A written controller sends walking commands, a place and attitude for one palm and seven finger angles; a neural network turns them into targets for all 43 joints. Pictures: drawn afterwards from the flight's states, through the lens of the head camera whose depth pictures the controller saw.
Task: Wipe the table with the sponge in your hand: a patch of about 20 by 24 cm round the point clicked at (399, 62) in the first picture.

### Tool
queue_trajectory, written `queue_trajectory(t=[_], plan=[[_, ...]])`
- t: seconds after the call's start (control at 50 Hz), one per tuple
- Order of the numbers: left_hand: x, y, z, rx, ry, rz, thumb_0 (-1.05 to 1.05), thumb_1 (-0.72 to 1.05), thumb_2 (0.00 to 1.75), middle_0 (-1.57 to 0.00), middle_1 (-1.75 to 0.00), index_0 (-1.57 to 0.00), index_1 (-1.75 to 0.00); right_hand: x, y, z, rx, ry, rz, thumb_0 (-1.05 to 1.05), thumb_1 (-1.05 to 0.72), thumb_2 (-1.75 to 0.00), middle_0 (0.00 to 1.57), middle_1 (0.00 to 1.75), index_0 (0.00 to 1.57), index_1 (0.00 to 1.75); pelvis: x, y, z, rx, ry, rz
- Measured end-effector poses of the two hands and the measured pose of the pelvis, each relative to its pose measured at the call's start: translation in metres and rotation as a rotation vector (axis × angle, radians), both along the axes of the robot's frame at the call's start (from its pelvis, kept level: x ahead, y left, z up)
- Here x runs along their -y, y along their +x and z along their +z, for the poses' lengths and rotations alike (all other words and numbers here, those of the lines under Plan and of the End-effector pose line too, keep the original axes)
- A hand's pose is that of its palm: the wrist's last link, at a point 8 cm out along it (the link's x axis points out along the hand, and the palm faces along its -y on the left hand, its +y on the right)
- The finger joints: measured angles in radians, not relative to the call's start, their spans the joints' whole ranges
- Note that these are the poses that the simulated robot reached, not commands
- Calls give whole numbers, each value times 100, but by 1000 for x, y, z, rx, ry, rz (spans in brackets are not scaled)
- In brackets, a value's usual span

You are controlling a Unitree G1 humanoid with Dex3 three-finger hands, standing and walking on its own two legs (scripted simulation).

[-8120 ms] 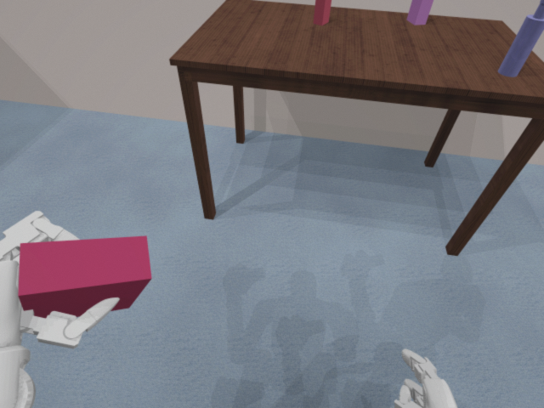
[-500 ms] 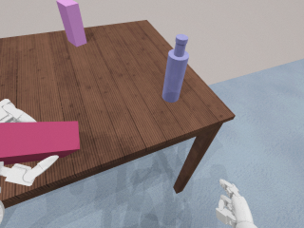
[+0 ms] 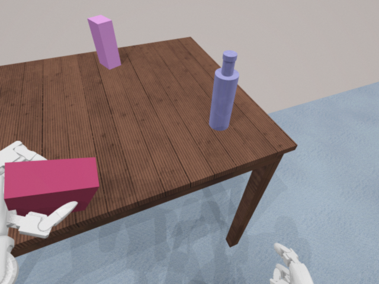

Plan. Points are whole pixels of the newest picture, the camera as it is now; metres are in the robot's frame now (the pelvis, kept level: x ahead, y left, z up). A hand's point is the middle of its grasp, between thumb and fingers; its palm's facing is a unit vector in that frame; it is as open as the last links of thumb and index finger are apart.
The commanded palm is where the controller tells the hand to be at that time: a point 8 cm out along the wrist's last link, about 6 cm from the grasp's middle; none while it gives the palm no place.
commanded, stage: look again from close up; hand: left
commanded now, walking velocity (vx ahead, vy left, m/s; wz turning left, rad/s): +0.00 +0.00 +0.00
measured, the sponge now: (64, 189) +0.23 +0.22 +0.15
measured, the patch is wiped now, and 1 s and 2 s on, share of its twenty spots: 0.00 0.00 0.00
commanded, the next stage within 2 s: come to a stop and stand still in 0.36 s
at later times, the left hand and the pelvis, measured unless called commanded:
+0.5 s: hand (42, 169) +0.27 +0.29 +0.14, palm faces +0.35 -0.83 -0.43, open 9.1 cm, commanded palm +0.20 +0.30 +0.17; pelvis +0.03 +0.03 +0.00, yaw -2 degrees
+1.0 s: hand (26, 167) +0.25 +0.28 +0.18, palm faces +0.44 -0.83 -0.36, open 9.1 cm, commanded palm +0.17 +0.31 +0.17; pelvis +0.01 +0.03 -0.01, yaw -1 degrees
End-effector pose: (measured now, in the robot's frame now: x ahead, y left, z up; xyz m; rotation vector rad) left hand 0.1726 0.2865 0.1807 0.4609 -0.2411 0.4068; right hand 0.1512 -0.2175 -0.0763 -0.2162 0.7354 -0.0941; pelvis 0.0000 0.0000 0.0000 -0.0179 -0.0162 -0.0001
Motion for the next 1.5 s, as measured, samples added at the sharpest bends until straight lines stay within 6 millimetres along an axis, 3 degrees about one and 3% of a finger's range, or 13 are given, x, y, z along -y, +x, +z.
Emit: queue_trajectory(t=[0.06,0.18,0.36,0.44,0.54,0.64,0.74,0.82,0.92,1.08,1.26,1.42,1.5], plan=[[-2,0,-10,-49,-19,15,0,-42,105,-84,-138,-84,-139,3,1,-2,-13,-2,-9,2,-90,-90,21,30,21,30,-1,3,0,-5,-2,-2],[-49,35,23,91,136,66,0,-42,105,-84,-138,-84,-139,6,1,-10,-64,-25,53,2,-90,-90,20,30,21,30,1,-9,-5,-8,-4,-8],[7,43,-28,-109,-5,-206,0,-42,105,-83,-140,-83,-140,-4,9,2,21,3,-56,2,-90,-90,20,30,21,30,-25,20,-4,-12,3,-52],[-16,51,-34,-113,10,-158,0,-42,105,-83,-140,-83,-140,-16,22,6,13,-14,-37,2,-90,-90,20,30,20,30,-27,29,-5,-10,6,-40],[-48,60,-13,2,35,-39,0,-42,105,-83,-140,-83,-140,-30,47,9,33,-15,28,2,-90,-90,20,30,20,30,-32,34,-5,-8,-4,-28],[-39,58,3,93,25,-71,0,-41,105,-83,-141,-82,-141,-44,69,17,98,7,64,2,-90,-90,20,30,21,30,-38,37,-5,-8,-6,-34],[-30,53,-7,26,7,-108,0,-41,105,-83,-141,-83,-141,-52,77,22,130,34,68,2,-90,-90,21,30,21,30,-38,36,-4,-7,-7,-33],[-37,47,-19,-34,-11,-69,0,-42,105,-83,-141,-83,-141,-51,72,22,112,32,64,1,-90,-90,21,30,21,30,-34,32,-3,-5,-11,-27],[-68,48,7,99,92,17,0,-42,105,-83,-141,-83,-141,-43,49,14,61,-4,119,1,-90,-90,21,30,21,30,-25,15,-4,-6,0,-20],[-1,9,-7,24,0,-164,0,-42,105,-83,-141,-82,-142,-22,7,4,90,43,18,2,-90,-90,21,30,21,30,-28,-1,-7,32,0,-18],[-35,-23,-19,1,-12,17,0,-42,105,-83,-141,-83,-141,-3,-29,5,38,-31,-3,2,-90,-90,20,30,21,30,-14,-22,-4,40,-6,-7],[-10,-25,-2,128,-25,-80,0,-42,105,-83,-141,-83,-141,-1,-29,14,91,-55,19,2,-90,-90,20,30,21,30,-18,-33,-6,51,-11,-7],[-14,-23,-6,93,2,-114,0,-42,105,-83,-141,-83,-141,-6,-28,17,114,-49,-8,2,-90,-90,20,30,21,30,-22,-33,-7,49,-17,-20]])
